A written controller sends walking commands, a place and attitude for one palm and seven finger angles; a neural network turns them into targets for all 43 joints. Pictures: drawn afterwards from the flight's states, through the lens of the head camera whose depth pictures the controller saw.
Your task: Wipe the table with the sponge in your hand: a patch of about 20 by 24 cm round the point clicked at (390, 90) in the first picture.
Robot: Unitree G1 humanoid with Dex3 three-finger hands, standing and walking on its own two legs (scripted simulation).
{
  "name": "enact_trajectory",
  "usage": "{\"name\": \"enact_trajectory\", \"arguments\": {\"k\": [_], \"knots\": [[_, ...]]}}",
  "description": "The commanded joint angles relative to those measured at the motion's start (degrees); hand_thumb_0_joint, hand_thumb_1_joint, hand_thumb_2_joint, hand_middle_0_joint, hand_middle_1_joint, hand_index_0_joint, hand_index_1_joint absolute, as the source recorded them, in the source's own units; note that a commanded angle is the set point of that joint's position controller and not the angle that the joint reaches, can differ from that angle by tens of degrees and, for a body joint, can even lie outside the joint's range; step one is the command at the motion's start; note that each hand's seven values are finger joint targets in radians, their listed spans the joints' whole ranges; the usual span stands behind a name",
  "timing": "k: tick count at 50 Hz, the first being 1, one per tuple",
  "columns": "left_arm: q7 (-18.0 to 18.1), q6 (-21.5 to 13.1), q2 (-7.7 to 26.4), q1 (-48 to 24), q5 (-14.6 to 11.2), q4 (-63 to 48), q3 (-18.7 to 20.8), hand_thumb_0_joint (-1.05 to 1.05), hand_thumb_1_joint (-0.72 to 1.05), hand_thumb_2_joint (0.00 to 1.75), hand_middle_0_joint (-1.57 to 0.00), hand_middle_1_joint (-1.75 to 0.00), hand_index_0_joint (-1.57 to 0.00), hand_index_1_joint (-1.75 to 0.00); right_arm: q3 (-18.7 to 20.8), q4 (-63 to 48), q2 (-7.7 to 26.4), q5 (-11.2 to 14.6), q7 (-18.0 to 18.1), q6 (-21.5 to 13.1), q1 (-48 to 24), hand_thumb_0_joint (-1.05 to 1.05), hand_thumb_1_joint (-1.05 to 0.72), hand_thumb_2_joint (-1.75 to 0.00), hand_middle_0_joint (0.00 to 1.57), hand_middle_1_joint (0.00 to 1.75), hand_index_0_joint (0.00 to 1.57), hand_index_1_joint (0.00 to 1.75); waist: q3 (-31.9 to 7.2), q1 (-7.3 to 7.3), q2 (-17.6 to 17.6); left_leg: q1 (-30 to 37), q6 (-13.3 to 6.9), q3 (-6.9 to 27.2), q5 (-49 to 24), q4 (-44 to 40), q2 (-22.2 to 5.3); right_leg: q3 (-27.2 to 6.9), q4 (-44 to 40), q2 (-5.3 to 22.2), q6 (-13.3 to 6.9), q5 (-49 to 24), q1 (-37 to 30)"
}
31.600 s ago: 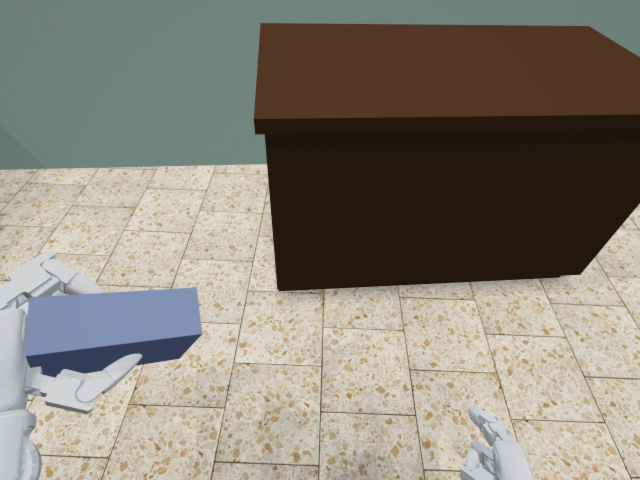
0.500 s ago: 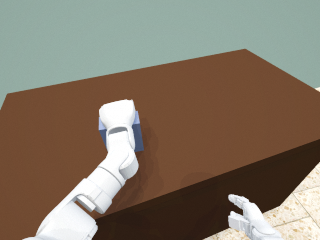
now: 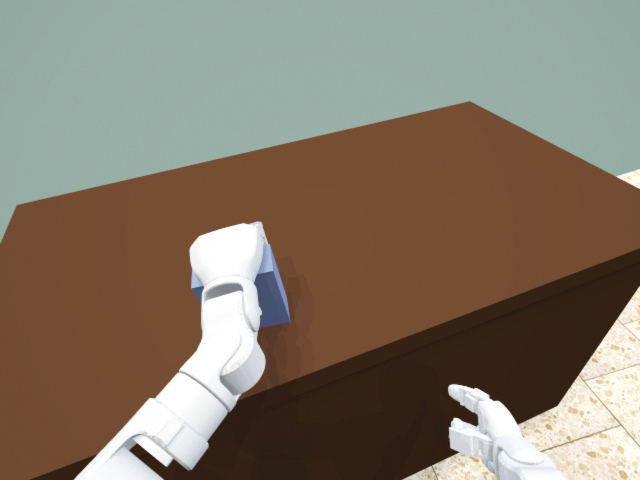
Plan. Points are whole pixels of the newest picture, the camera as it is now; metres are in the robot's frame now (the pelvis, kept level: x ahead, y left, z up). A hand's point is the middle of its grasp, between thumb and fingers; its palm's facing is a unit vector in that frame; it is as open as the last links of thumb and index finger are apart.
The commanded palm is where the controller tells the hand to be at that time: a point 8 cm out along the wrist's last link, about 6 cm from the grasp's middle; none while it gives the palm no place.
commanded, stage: wipe back along the third lane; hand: left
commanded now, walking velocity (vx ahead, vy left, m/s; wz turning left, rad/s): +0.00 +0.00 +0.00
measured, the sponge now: (248, 301) +0.34 +0.15 +0.06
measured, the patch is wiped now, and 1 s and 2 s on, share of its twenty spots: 0.95 0.95 0.95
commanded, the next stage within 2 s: slide back across to the middle lane in 0.30 s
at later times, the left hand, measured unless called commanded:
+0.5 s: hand (245, 298) +0.30 +0.13 +0.11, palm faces +0.17 -0.20 -0.97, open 9.2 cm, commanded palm +0.25 +0.13 +0.15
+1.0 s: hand (210, 309) +0.28 +0.17 +0.13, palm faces +0.19 -0.36 -0.91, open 9.2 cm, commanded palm +0.23 +0.19 +0.18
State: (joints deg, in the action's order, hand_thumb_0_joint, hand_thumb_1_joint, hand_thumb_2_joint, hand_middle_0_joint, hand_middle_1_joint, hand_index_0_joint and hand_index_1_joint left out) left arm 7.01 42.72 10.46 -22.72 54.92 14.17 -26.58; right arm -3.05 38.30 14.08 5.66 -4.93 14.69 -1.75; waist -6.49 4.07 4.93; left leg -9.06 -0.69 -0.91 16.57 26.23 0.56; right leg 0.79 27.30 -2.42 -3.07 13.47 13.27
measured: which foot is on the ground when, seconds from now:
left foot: down 0.00-1.00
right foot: down 0.00-1.00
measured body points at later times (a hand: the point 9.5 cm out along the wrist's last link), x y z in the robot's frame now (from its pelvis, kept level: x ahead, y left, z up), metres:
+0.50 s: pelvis +0.00 -0.02 +0.00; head -0.05 -0.07 +0.45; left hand +0.29 +0.14 +0.17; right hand +0.24 -0.22 -0.07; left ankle -0.03 +0.11 -0.74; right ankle +0.01 -0.09 -0.74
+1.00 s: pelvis +0.00 -0.01 +0.00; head -0.05 -0.04 +0.45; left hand +0.26 +0.18 +0.18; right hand +0.24 -0.21 -0.06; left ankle -0.03 +0.11 -0.74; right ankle +0.01 -0.09 -0.74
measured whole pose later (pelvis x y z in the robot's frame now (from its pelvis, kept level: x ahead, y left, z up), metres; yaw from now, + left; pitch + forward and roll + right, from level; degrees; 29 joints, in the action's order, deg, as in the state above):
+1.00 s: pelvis +0.00 -0.01 +0.00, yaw -2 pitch -3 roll +0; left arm 2.9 37.8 17.5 -1.4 46.9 -15.6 -15.8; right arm -2.8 35.4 14.9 4.6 -1.7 12.2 -1.1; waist -3.1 4.6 5.1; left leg -4.8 -0.2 -2.6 16.1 24.4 -0.7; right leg -1.0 25.3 -3.9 -3.7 12.1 9.6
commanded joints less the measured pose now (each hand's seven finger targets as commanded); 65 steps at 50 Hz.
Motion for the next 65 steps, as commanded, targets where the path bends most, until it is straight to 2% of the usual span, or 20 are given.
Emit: {"name": "enact_trajectory", "arguments": {"k": [1,8,10,11,15,19,25,28,30,32,35,38,43,45,47,50,52,55,58,65], "knots": [[-2.0,0.0,-1.4,-7.0,-3.2,-7.3,1.1,0.0,0.1,1.3,-1.2,-1.6,-1.2,-1.6,2.3,-11.3,5.5,0.5,0.2,-3.3,-16.3,0.0,-0.9,-0.9,0.2,0.3,0.2,0.3,-6.0,0.22,-9.9,-2.8,-1.8,0.2,-11.5,-3.1,0.2,-3.0,-4.2,1.1,-1.1,-9.8,-7.9],[-2.2,-1.0,-0.2,-3.0,-3.7,-10.5,1.7,0.0,0.1,1.3,-1.2,-1.6,-1.2,-1.6,2.4,-11.5,5.7,0.5,0.5,-4.1,-16.2,0.0,-0.9,-0.9,0.2,0.3,0.2,0.3,-4.4,0.13,-11.3,-2.8,-2.0,-0.3,-10.6,-2.7,0.7,-5.0,-6.1,1.2,-0.6,-8.3,-7.8],[-2.1,-1.5,3.2,-1.3,-4.1,-12.7,5.1,0.0,0.1,1.3,-1.2,-1.6,-1.2,-1.6,2.6,-11.8,5.9,0.5,0.6,-4.4,-16.4,0.0,-0.9,-0.9,0.2,0.3,0.2,0.3,-4.6,0.71,-10.4,-2.8,-2.0,0.0,-10.1,-2.7,0.8,-6.8,-6.9,1.3,-0.8,-7.0,-8.1],[-2.1,-1.5,0.2,-1.6,-3.9,-12.7,2.0,0.0,0.1,1.3,-1.2,-1.6,-1.2,-1.6,2.5,-11.9,5.5,0.4,0.5,-4.5,-16.4,0.0,-0.9,-0.9,0.2,0.3,0.2,0.3,-4.9,0.27,-10.4,-2.7,-2.2,-0.5,-10.5,-2.6,0.9,-5.9,-6.3,1.5,-0.6,-8.0,-8.6],[-2.2,-2.3,3.3,1.4,-4.5,-15.7,5.1,0.0,0.1,1.3,-1.2,-1.6,-1.2,-1.6,2.7,-12.2,5.7,0.4,0.6,-4.7,-16.4,0.0,-0.9,-0.9,0.2,0.3,0.2,0.3,-4.4,0.63,-11.0,-2.5,-2.2,0.0,-10.6,-2.4,0.9,-7.4,-7.2,1.3,-0.6,-7.6,-8.5],[-2.5,-2.8,0.6,5.4,-4.2,-17.4,2.0,0.0,0.1,1.3,-1.2,-1.6,-1.2,-1.6,2.7,-12.5,5.5,0.4,0.2,-4.7,-16.2,0.0,-0.9,-0.9,0.2,0.3,0.2,0.3,-4.5,0.59,-10.3,-1.7,-2.1,-0.4,-12.1,-2.0,0.9,-6.6,-6.6,1.2,-0.5,-9.7,-8.4],[-1.7,-3.9,7.3,5.3,-4.5,-23.2,8.8,0.0,0.1,1.3,-1.2,-1.6,-1.2,-1.6,2.7,-12.8,5.5,0.0,1.1,-4.9,-16.5,0.0,-0.9,-0.9,0.2,0.3,0.2,0.3,-5.4,1.46,-10.8,-1.1,-2.3,0.2,-12.6,-2.1,0.9,-8.4,-6.8,1.1,-0.6,-9.7,-9.7],[-1.9,-3.9,6.4,5.0,-4.1,-22.9,7.8,0.0,0.1,1.3,-1.2,-1.6,-1.2,-1.6,2.4,-12.4,5.4,-0.2,1.6,-5.0,-15.9,0.0,-0.9,-0.9,0.2,0.3,0.2,0.3,-3.6,0.95,-9.9,-0.8,-2.3,0.0,-12.7,-2.4,0.7,-7.7,-7.0,1.1,-0.6,-9.3,-8.5],[-1.7,-4.2,11.2,6.4,-4.1,-26.6,12.6,0.0,0.1,1.3,-1.2,-1.6,-1.2,-1.6,2.5,-12.9,5.5,-0.4,2.0,-5.1,-15.9,0.0,-0.9,-0.9,0.2,0.3,0.2,0.3,-5.7,1.89,-9.2,-0.1,-2.4,0.3,-13.7,-2.4,0.8,-8.9,-6.6,1.0,-0.8,-10.8,-10.4],[-2.0,-4.2,8.6,7.0,-4.3,-27.7,10.0,0.0,0.1,1.3,-1.2,-1.6,-1.2,-1.6,2.2,-13.3,5.1,-0.4,2.2,-5.2,-15.8,0.0,-0.9,-0.9,0.2,0.3,0.2,0.3,-5.7,1.45,-8.8,0.0,-2.4,0.2,-14.7,-2.4,0.7,-8.0,-6.1,1.1,-0.7,-12.0,-10.7],[-2.1,-4.3,12.6,7.6,-4.7,-30.6,14.0,0.0,0.1,1.3,-1.2,-1.6,-1.2,-1.6,2.1,-13.3,5.5,-0.6,2.6,-5.0,-15.7,0.0,-0.9,-0.9,0.2,0.3,0.2,0.3,-4.9,1.79,-7.1,0.3,-2.3,0.7,-14.5,-2.9,0.6,-9.1,-6.4,0.7,-1.1,-11.2,-10.2],[-2.2,-4.2,12.6,10.0,-5.0,-31.8,14.4,0.0,0.1,1.3,-1.2,-1.6,-1.2,-1.6,2.0,-13.4,5.3,-0.7,2.8,-5.1,-15.4,0.0,-0.9,-0.9,0.2,0.3,0.2,0.3,-5.2,1.97,-7.2,0.3,-2.2,0.7,-15.7,-3.0,0.4,-8.3,-5.7,0.7,-1.1,-12.9,-11.2],[-3.0,-4.3,12.2,9.9,-5.9,-36.3,13.6,0.0,0.1,1.3,-1.2,-1.6,-1.2,-1.6,1.9,-14.0,5.3,-0.7,3.1,-5.4,-15.0,0.0,-0.9,-0.9,0.2,0.3,0.2,0.3,-4.5,1.77,-5.2,1.2,-2.4,1.3,-16.4,-3.7,0.0,-7.3,-5.4,0.4,-1.5,-12.5,-10.6],[-2.8,-4.6,15.8,9.6,-5.7,-37.4,17.1,0.0,0.1,1.3,-1.2,-1.6,-1.2,-1.6,2.1,-13.9,5.8,-0.8,3.5,-5.5,-14.8,0.0,-0.9,-0.9,0.2,0.3,0.2,0.3,-4.6,1.99,-5.6,1.4,-2.4,1.5,-15.5,-3.8,0.1,-8.8,-5.8,0.2,-1.7,-11.2,-10.5],[-3.0,-4.7,13.4,11.0,-5.9,-36.8,14.9,0.0,0.1,1.3,-1.2,-1.6,-1.2,-1.6,2.0,-14.2,5.4,-0.7,3.5,-5.8,-14.7,0.0,-0.9,-0.9,0.2,0.3,0.2,0.3,-3.5,1.71,-6.8,1.1,-2.5,1.5,-15.3,-3.8,0.0,-7.9,-6.0,0.3,-1.4,-10.2,-10.0],[-2.8,-5.1,17.8,10.1,-5.9,-38.3,19.1,0.0,0.1,1.3,-1.2,-1.6,-1.2,-1.6,1.9,-14.0,6.0,-0.9,4.0,-5.9,-14.6,0.0,-0.9,-0.9,0.2,0.3,0.2,0.3,-4.2,2.1,-5.6,1.3,-2.5,1.8,-14.3,-4.3,0.0,-9.1,-6.2,0.1,-1.8,-8.8,-10.3],[-2.8,-5.0,15.7,10.9,-5.9,-36.5,17.7,0.0,0.1,1.3,-1.2,-1.6,-1.2,-1.6,1.8,-13.9,5.6,-0.9,4.2,-6.2,-14.4,0.0,-0.9,-0.9,0.2,0.3,0.2,0.3,-3.2,1.85,-6.1,0.9,-2.4,1.7,-14.1,-4.3,0.0,-8.2,-6.3,0.2,-1.6,-8.0,-9.8],[-2.9,-5.3,18.3,11.1,-6.1,-38.4,20.1,0.0,0.1,1.3,-1.2,-1.6,-1.2,-1.6,1.9,-14.0,6.0,-0.8,4.4,-6.5,-14.5,0.0,-0.9,-0.9,0.2,0.3,0.2,0.3,-4.1,2.23,-4.1,1.3,-2.3,2.1,-14.0,-4.6,0.0,-8.9,-6.2,0.0,-2.0,-7.8,-10.1],[-3.3,-5.1,14.8,12.1,-5.8,-36.0,16.7,0.0,0.1,1.3,-1.2,-1.6,-1.2,-1.6,1.7,-13.8,5.9,-0.8,4.3,-6.8,-14.2,0.0,-0.9,-0.9,0.2,0.3,0.2,0.3,-2.8,1.62,-5.2,0.9,-2.2,2.1,-14.4,-4.6,-0.2,-7.5,-6.0,0.0,-1.8,-8.6,-9.3],[-2.9,-5.3,20.0,4.2,-3.7,-30.0,20.4,0.0,0.1,1.3,-1.2,-1.6,-1.2,-1.6,1.6,-12.4,6.8,-1.0,5.7,-7.6,-13.2,0.0,-0.9,-0.9,0.2,0.3,0.2,0.3,-3.3,1.46,-5.2,0.4,-2.0,2.2,-11.5,-5.2,0.2,-8.8,-7.0,-0.1,-2.1,-4.7,-8.6]]}}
